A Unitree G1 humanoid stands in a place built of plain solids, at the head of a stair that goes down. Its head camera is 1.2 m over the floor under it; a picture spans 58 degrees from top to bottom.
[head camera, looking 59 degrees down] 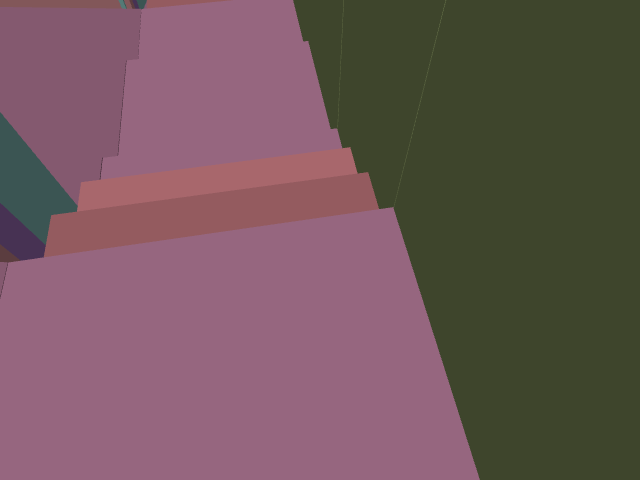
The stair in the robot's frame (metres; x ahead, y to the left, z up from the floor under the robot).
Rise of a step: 0.17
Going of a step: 0.30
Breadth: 1.24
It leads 10 degrees to the left of straight ahead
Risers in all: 4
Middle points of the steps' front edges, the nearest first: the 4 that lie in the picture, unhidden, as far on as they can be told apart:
0.75 0.36 0.00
1.04 0.42 -0.17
1.34 0.47 -0.34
1.63 0.52 -0.51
